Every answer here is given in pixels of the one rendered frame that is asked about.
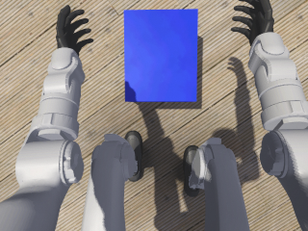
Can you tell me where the robot right foot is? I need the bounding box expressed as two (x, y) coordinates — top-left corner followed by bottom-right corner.
(183, 145), (200, 197)

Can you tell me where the left robot thigh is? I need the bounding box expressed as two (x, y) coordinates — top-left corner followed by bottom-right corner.
(81, 141), (134, 231)

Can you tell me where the left robot hand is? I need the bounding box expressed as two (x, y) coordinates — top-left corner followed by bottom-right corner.
(56, 5), (93, 56)

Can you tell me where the right robot hand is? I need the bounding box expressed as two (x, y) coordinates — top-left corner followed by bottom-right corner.
(231, 0), (274, 46)

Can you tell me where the robot left forearm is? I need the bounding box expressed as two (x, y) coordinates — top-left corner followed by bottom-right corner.
(15, 47), (86, 184)

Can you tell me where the right robot upper arm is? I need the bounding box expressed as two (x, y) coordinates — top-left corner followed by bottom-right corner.
(259, 129), (308, 231)

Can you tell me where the left robot upper arm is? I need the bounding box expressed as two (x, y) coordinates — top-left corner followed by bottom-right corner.
(0, 139), (85, 231)

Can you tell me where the robot right forearm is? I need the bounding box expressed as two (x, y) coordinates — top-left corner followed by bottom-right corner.
(247, 32), (308, 132)

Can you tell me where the carton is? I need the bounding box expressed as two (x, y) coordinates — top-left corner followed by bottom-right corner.
(123, 9), (198, 102)

